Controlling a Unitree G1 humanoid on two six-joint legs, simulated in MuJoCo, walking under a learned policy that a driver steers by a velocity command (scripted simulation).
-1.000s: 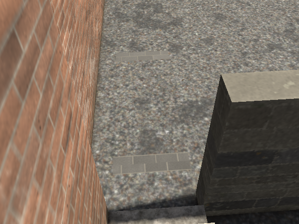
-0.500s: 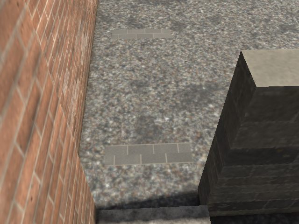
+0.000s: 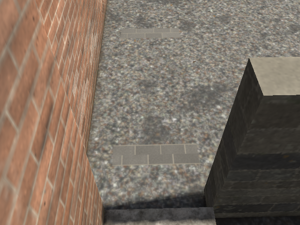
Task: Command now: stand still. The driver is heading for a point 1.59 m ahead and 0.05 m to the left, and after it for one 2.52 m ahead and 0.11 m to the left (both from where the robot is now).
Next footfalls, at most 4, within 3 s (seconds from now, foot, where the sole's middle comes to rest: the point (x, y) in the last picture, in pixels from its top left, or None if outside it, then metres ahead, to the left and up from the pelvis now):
1.50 left None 0.23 0.10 -0.98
1.90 right None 0.47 -0.07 -1.20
2.46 left None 0.66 0.15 -1.41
2.92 right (170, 192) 1.00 -0.08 -1.63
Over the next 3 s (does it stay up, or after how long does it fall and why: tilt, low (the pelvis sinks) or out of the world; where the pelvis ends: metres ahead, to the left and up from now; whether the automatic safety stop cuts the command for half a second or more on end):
stays up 0.92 0.03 -0.86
